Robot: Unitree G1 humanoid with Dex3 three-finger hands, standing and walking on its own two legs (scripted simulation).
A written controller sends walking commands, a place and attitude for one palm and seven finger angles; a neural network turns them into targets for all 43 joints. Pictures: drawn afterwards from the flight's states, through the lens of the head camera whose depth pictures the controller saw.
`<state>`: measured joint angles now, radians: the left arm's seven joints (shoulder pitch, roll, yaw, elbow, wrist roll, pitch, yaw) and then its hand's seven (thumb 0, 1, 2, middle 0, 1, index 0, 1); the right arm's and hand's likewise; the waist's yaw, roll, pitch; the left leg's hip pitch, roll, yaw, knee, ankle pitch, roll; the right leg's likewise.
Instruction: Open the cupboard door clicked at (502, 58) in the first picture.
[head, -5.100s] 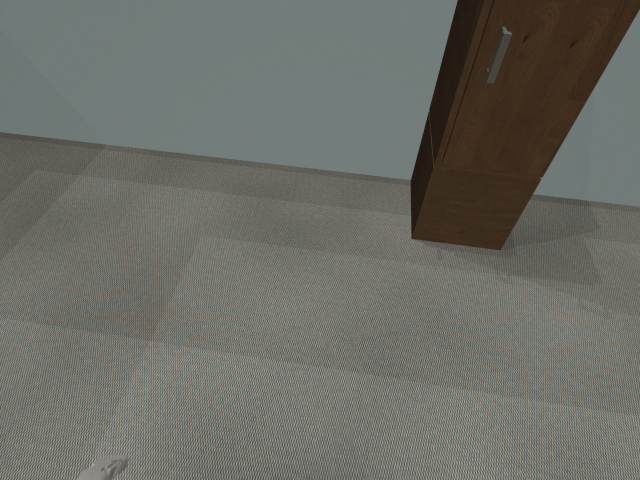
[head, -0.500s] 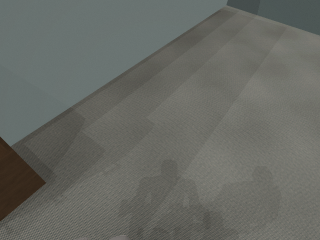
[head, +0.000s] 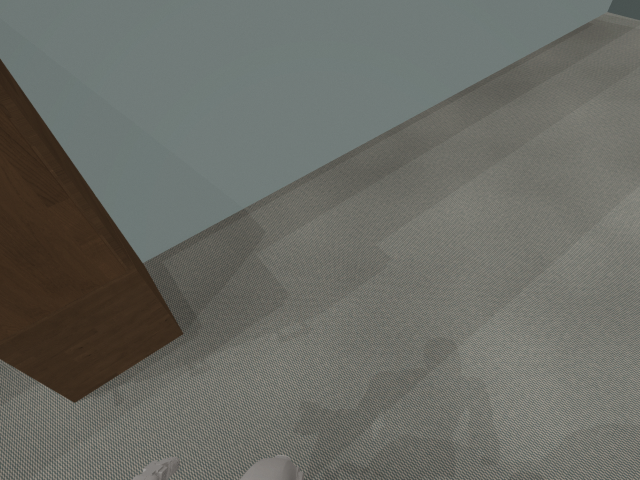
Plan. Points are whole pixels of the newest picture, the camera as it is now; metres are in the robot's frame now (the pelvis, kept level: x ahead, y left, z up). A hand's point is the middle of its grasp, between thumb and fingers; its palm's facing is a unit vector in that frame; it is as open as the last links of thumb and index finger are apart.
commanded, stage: turn to face it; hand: left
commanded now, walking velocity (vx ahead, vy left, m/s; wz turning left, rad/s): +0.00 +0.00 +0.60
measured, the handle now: out of the picture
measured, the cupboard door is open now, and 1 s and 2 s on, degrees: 0 0 0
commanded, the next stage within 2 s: take the last steps up to it in 1.02 s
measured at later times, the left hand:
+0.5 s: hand out of the picture -0.06 +0.26 -0.18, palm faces +0.35 -0.90 -0.25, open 7.4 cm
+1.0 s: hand out of the picture -0.01 +0.21 -0.13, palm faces +0.48 -0.83 -0.29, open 7.4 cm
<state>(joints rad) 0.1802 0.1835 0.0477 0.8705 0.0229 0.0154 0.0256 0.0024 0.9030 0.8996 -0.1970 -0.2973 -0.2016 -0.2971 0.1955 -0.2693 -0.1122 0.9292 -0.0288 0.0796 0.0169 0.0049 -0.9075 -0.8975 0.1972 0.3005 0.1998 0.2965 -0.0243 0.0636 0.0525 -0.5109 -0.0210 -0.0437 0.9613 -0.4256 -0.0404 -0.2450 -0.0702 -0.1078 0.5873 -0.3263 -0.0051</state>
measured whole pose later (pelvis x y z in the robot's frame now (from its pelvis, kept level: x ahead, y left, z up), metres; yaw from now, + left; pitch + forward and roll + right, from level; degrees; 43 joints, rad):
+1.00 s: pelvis -0.02 -0.01 +0.01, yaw +31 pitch -1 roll +1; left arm 0.16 0.17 0.02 0.88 0.02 0.02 0.03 0.00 0.90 0.90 -0.20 -0.30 -0.20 -0.30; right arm 0.25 -0.25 -0.09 0.96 -0.02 0.08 0.01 0.01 -0.91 -0.90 0.20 0.30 0.20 0.30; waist -0.05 0.06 0.05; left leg -0.46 -0.07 -0.06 1.00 -0.45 -0.03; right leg -0.21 -0.04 -0.08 0.53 -0.31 -0.02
